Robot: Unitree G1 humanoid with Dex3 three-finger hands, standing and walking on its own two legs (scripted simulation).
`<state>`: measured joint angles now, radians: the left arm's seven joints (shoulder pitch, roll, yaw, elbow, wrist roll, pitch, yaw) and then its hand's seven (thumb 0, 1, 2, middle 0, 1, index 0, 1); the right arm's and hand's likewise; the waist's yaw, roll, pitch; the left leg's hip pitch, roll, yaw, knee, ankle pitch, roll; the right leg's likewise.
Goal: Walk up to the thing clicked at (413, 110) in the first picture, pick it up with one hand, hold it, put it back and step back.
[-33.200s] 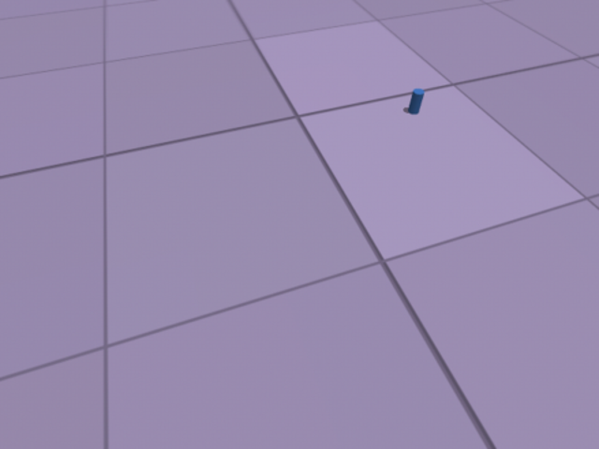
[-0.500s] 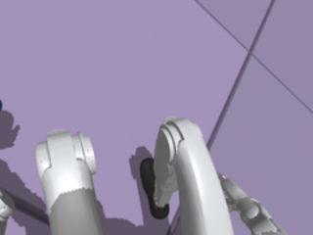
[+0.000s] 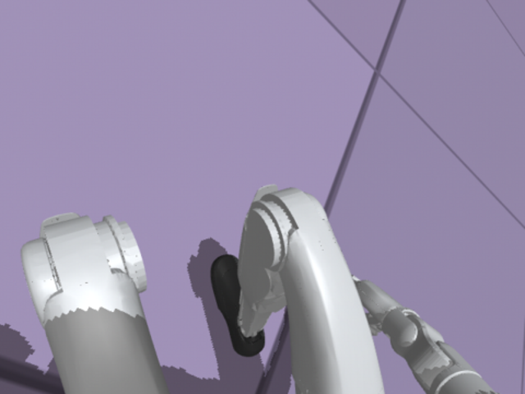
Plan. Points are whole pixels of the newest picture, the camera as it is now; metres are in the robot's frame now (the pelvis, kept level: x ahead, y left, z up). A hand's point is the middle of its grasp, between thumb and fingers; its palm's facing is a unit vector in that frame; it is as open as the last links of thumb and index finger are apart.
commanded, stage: lower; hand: left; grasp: from above
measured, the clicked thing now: out of the picture +0.40 +0.37 -0.18
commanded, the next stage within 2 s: loosen in 0.42 s
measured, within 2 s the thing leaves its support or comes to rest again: rests again in 0.66 s
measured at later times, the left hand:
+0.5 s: hand out of the picture +0.40 +0.37 -0.19, palm faces +0.58 -0.81 -0.03, open 9.2 cm
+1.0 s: hand out of the picture +0.41 +0.37 -0.17, palm faces +0.57 -0.82 -0.01, open 10.6 cm
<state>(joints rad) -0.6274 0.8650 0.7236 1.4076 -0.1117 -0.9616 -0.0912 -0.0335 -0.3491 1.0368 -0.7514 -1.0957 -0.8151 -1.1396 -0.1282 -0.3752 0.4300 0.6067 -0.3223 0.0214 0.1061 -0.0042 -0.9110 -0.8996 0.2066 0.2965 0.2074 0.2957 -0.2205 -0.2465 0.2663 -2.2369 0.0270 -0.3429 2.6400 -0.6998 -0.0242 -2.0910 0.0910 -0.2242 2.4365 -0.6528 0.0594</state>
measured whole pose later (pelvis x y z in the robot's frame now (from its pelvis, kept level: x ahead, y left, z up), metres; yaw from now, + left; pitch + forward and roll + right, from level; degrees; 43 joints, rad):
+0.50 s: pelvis -0.01 +0.01 +0.00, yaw -2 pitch +11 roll -18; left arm -0.62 0.93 0.70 1.45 -0.09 -1.02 0.00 -0.03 -0.34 1.04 -0.74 -1.11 -0.80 -1.15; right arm -0.17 -0.38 0.50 0.57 -0.36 0.03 0.11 -0.01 -0.90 -0.90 0.21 0.30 0.21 0.30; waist -0.21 -0.30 0.32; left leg -2.21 0.03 -0.39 2.67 -0.70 0.00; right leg -2.05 0.11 -0.26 2.42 -0.64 0.07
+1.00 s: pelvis -0.01 +0.01 +0.00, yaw -3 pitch +10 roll -18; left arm -0.64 0.94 0.67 1.47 -0.10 -1.04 0.01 0.00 -0.24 0.59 -0.73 -0.74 -0.75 -0.73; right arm -0.18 -0.37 0.51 0.55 -0.35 0.03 0.12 -0.01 -0.89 -0.89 0.21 0.30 0.21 0.30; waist -0.21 -0.29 0.30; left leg -2.21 0.05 -0.39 2.68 -0.70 0.01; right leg -2.04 0.12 -0.26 2.41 -0.62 0.07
